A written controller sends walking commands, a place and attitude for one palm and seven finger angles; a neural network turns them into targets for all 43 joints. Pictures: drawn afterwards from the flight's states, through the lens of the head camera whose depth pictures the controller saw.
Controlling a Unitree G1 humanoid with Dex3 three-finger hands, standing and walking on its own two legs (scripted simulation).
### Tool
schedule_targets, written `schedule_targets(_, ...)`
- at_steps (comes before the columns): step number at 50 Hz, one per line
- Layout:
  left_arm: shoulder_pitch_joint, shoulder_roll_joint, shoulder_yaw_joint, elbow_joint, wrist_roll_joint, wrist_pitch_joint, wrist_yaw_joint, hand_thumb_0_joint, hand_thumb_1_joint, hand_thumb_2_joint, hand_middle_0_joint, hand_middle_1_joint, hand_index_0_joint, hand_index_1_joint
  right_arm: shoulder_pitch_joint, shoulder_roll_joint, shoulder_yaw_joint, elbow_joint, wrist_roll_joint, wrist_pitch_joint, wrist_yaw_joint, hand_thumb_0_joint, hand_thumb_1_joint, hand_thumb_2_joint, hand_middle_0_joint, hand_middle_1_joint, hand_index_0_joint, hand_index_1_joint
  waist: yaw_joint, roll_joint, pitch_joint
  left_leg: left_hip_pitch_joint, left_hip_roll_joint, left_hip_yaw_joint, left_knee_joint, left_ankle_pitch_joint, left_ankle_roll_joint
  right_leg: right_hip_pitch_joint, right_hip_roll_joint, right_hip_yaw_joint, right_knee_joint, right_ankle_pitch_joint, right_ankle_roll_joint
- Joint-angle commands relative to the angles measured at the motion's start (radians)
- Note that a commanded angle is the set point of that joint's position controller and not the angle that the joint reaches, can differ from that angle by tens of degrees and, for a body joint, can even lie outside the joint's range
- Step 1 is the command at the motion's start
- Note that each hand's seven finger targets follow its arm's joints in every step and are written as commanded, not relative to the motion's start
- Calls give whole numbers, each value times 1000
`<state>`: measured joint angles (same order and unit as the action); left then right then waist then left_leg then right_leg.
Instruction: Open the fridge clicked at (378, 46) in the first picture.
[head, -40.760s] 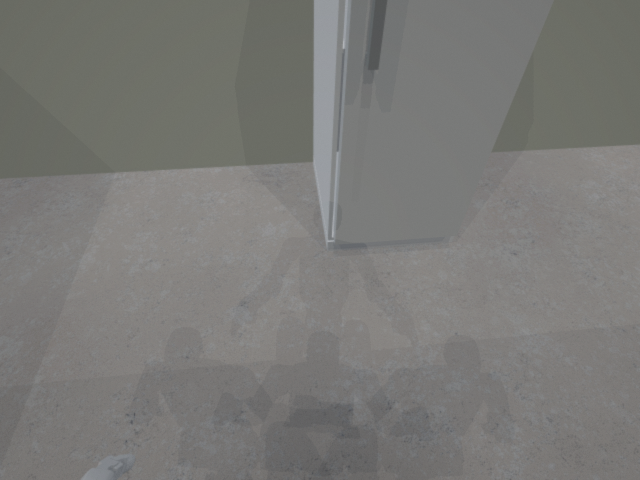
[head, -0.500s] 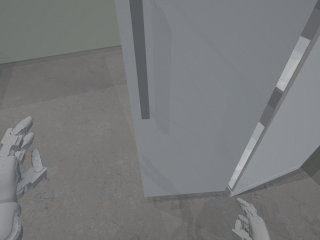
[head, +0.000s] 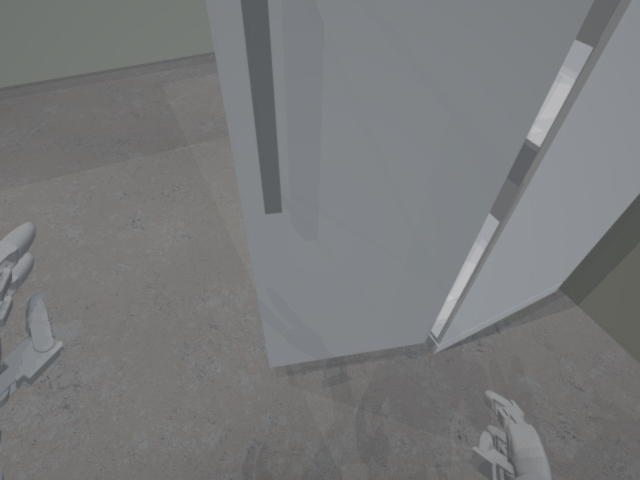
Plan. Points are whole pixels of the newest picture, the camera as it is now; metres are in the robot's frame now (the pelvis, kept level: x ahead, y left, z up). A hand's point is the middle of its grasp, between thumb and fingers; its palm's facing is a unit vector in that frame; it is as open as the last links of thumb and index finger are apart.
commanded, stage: step back with the hand held close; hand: left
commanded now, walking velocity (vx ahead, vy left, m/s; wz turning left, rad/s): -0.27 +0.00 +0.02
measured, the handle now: (260, 74) +0.52 +0.11 +0.25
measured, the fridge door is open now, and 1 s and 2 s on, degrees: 74 74 74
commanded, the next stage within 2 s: stop stepping back and stand still in 0.90 s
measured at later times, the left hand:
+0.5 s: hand out of the picture +0.11 +0.25 +0.16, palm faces +0.48 -0.79 -0.38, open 7.4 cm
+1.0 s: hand out of the picture +0.01 +0.26 +0.17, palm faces +0.42 -0.79 -0.45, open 7.4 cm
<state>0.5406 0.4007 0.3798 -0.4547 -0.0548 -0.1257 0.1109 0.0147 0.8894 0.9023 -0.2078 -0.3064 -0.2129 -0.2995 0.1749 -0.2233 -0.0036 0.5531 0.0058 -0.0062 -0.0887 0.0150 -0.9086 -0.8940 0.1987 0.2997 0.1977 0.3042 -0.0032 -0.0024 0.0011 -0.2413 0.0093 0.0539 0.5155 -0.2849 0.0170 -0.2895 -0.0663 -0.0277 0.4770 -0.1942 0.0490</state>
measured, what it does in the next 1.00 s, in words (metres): walks backwards: right foot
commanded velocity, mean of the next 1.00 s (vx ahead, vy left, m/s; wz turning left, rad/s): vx -0.33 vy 0.00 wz -0.03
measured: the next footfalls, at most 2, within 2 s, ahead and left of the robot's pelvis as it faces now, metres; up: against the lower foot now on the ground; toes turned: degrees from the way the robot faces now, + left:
right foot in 0.68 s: -0.12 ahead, -0.14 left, +0.00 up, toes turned +5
right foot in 1.16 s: -0.24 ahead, -0.11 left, +0.00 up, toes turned -3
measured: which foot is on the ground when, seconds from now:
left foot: down 0.00-1.00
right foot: down 0.00-0.52, up 0.54-0.66, down 0.68-0.92, up 0.94-1.00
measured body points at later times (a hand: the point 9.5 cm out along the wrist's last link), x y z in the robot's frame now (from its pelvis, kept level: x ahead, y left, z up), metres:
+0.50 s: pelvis -0.10 -0.01 -0.02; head -0.09 +0.01 +0.43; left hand +0.07 +0.29 +0.18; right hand +0.06 -0.25 -0.09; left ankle -0.01 +0.10 -0.73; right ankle +0.03 -0.15 -0.73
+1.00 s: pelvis -0.20 -0.01 +0.00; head -0.18 +0.02 +0.44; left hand -0.02 +0.30 +0.19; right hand +0.01 -0.23 -0.05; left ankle -0.09 +0.09 -0.74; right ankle -0.20 -0.14 -0.71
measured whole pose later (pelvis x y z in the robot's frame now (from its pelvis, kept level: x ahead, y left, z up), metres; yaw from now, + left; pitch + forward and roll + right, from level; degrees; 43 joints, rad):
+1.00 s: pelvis -0.20 -0.01 +0.00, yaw +1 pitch +1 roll -2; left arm 0.47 0.47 0.45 -0.48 -0.04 -0.27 0.11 0.01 0.89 0.90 -0.21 -0.31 -0.21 -0.30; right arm 0.13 -0.17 0.00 0.58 -0.02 -0.13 -0.07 0.02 -0.91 -0.89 0.20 0.30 0.20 0.30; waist 0.00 -0.04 0.01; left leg -0.42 0.02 0.03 0.48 -0.08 0.04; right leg -0.37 0.07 0.05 0.77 -0.43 0.01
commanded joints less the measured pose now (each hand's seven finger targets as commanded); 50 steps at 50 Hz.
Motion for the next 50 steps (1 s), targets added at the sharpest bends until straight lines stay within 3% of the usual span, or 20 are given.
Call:
schedule_targets(1,-33,203,181,-256,-2,-95,43,0,900,900,-200,-300,-200,-300,-84,-117,-42,-187,0,-46,-12,0,-900,-900,200,300,200,300,23,96,-190,-134,85,-74,-119,347,14,250,18,8,97,387,-24)
schedule_targets(12,-146,165,159,-194,42,-152,48,0,900,900,-200,-300,-200,-300,-38,-141,-48,-171,-2,-109,-7,0,-900,-900,200,300,200,300,16,126,-30,-569,127,-134,-197,-392,75,305,47,50,168,34,-20)
schedule_targets(17,-206,198,163,-218,46,-171,57,0,900,900,-200,-300,-200,-300,-16,-130,-48,-149,-12,-130,1,0,-900,-900,200,300,200,300,8,-29,-20,-379,30,-80,28,-359,29,2,-52,191,-97,-350,-78)
schedule_targets(20,-198,194,143,-230,31,-172,70,0,900,900,-200,-300,-200,-300,-4,-101,-30,-112,-16,-132,7,0,-900,-900,200,300,200,300,-4,-84,-69,-141,-13,-42,176,-192,-4,-199,-127,187,-183,-406,-115)
schedule_targets(22,-175,214,165,-236,26,-174,78,0,900,900,-200,-300,-200,-300,-6,-108,-31,-104,-20,-130,3,0,-900,-900,200,300,200,300,-7,-26,-96,-107,-3,-60,120,-179,-2,-209,-103,138,-149,-382,-100)
schedule_targets(24,-143,207,174,-257,23,-183,78,0,900,900,-200,-300,-200,-300,-15,-117,-30,-123,-15,-132,-2,0,-900,-900,200,300,200,300,-5,89,-89,-254,63,-167,-77,-292,30,-92,-16,66,-3,-336,-55)
schedule_targets(26,-117,197,207,-259,37,-193,76,0,900,900,-200,-300,-200,-300,-35,-132,-41,-143,-7,-146,-9,0,-900,-900,200,300,200,300,14,288,-96,-589,240,-363,-350,-497,112,229,116,-1,395,-143,-10)
schedule_targets(27,-128,229,231,-269,37,-199,72,0,900,900,-200,-300,-200,-300,-38,-117,-50,-145,-7,-152,-7,0,-900,-900,200,300,200,300,20,290,-112,-595,280,-407,-373,-445,127,241,126,8,484,-139,-9)
schedule_targets(29,-85,213,230,-248,34,-213,63,0,900,900,-200,-300,-200,-300,-30,-119,-66,-129,-9,-168,1,0,-900,-900,200,300,200,300,18,193,-132,-473,273,-346,-285,-293,129,175,127,39,427,-190,-22)
schedule_targets(32,8,182,219,-153,36,-218,50,0,900,900,-200,-300,-200,-300,-27,-132,-70,-117,-13,-191,14,0,-900,-900,200,300,200,300,16,217,-51,-476,215,-257,-203,-317,103,204,126,23,149,-134,-40)
schedule_targets(33,-15,164,179,-175,32,-223,43,0,900,900,-200,-300,-200,-300,-32,-112,-59,-103,-17,-196,22,0,-900,-900,200,300,200,300,8,156,-31,-407,168,-228,-148,-240,70,144,97,55,24,-83,-57)
schedule_targets(36,-106,222,162,-183,18,-247,47,0,900,900,-200,-300,-200,-300,-36,-73,-39,-60,-17,-199,27,0,-900,-900,200,300,200,300,-2,-83,-81,-78,40,-34,124,90,-36,-116,-119,251,-131,314,-110)
schedule_targets(37,-180,213,124,-236,21,-254,50,0,900,900,-200,-300,-200,-300,-38,-71,-46,-45,-8,-201,21,0,-900,-900,200,300,200,300,-3,-120,-178,-43,18,-29,197,116,-47,-47,-140,255,-79,587,-104)
schedule_targets(38,-162,245,155,-233,26,-242,53,0,900,900,-200,-300,-200,-300,-52,-82,-55,-57,-6,-199,12,0,-900,-900,200,300,200,300,6,-137,-215,-54,14,-36,216,98,-38,-9,-140,251,-47,670,-82)
schedule_targets(42,-167,267,182,-249,17,-216,42,0,900,900,-200,-300,-200,-300,-68,-77,-38,-76,-12,-172,-2,0,-900,-900,200,300,200,300,5,-33,-137,-41,17,-47,65,167,-40,-44,-85,193,-41,451,-92)
schedule_targets(44,-144,255,195,-254,17,-214,38,0,900,900,-200,-300,-200,-300,-49,-103,-47,-88,-9,-154,-8,0,-900,-900,200,300,200,300,3,89,-172,41,92,-106,-79,609,-13,-18,57,97,57,424,-29)
schedule_targets(45,-101,241,192,-237,8,-208,36,0,900,900,-200,-300,-200,-300,-40,-102,-51,-94,-7,-147,-2,0,-900,-900,200,300,200,300,5,154,-231,76,171,-176,-116,723,21,-9,107,59,139,173,-15)
schedule_targets(47,-53,234,203,-263,-2,-217,22,0,900,900,-200,-300,-200,-300,-44,-104,-67,-104,-28,-170,13,0,-900,-900,200,300,200,300,28,325,-281,30,288,-295,-262,500,77,1,150,69,367,-326,-32)
schedule_targets(48,-49,206,198,-257,10,-218,21,0,900,900,-200,-300,-200,-300,-50,-110,-66,-101,-36,-178,16,0,-900,-900,200,300,200,300,29,317,-250,-135,332,-315,-316,225,115,77,151,80,497,-324,-30)
schedule_targets(50,-48,182,181,-266,-1,-213,28,0,900,900,-200,-300,-200,-300,-35,-104,-67,-102,-24,-191,22,0,-900,-900,200,300,200,300,23,235,-196,-111,306,-259,-317,131,132,13,130,66,438,-295,-36)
